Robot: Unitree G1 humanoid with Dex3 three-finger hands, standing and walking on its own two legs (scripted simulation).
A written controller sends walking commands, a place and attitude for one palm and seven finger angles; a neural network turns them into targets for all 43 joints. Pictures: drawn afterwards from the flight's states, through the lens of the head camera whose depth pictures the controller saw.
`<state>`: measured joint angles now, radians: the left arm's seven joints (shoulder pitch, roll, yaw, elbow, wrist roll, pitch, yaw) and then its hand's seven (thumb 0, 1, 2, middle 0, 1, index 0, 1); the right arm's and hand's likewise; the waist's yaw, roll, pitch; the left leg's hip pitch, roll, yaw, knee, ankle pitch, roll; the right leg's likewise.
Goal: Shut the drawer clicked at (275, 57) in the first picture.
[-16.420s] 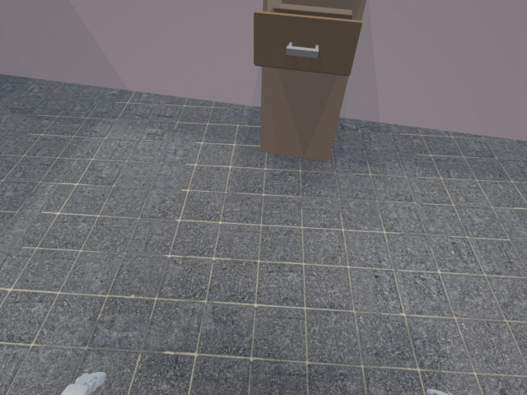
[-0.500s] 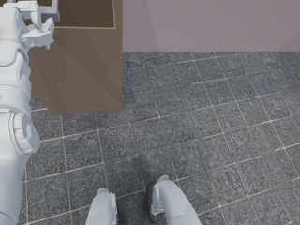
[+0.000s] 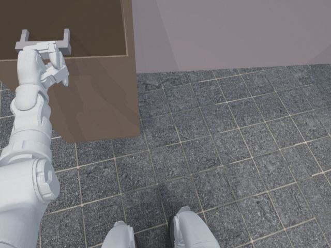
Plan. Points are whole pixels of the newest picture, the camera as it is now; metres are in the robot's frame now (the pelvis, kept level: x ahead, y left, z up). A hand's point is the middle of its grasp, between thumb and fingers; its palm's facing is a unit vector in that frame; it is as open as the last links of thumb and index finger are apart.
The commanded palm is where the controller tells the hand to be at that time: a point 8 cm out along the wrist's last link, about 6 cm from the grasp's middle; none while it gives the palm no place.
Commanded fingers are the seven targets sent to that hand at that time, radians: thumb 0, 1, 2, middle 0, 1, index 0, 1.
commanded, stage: draw the hand back to the body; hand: left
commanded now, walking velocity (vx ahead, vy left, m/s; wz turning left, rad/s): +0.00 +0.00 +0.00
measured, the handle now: (45, 41) +0.60 +0.23 +0.07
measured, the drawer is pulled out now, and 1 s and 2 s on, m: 0.00 0.00 0.00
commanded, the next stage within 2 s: step back with the hand held close in 1.46 s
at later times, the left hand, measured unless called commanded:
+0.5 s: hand (26, 101) +0.40 +0.21 +0.12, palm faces +0.06 -1.00 -0.05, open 3.3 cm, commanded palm +0.36 +0.25 +0.13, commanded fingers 0.00 0.90 0.90 -1.40 -1.60 -1.40 -1.60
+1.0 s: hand out of the picture +0.27 +0.23 +0.19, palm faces +0.36 -0.88 -0.31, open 3.3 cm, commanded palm +0.22 +0.27 +0.21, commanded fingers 0.00 0.90 0.90 -1.40 -1.60 -1.40 -1.60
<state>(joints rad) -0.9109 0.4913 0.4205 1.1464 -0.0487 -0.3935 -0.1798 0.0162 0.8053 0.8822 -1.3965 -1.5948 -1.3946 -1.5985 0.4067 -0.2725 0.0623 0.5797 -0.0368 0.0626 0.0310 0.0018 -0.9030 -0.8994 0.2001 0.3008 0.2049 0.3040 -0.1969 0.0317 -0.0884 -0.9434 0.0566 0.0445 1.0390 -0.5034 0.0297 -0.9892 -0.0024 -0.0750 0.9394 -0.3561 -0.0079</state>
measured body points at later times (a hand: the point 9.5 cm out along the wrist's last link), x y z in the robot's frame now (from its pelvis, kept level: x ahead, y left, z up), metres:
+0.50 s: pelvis +0.04 +0.00 +0.04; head +0.10 +0.00 +0.49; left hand +0.39 +0.26 +0.12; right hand +0.17 -0.25 -0.06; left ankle -0.01 +0.10 -0.67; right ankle +0.04 -0.12 -0.67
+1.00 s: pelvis +0.03 -0.01 +0.07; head +0.03 -0.03 +0.52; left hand +0.25 +0.28 +0.21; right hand +0.23 -0.22 -0.02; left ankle -0.01 +0.10 -0.67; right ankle +0.04 -0.12 -0.67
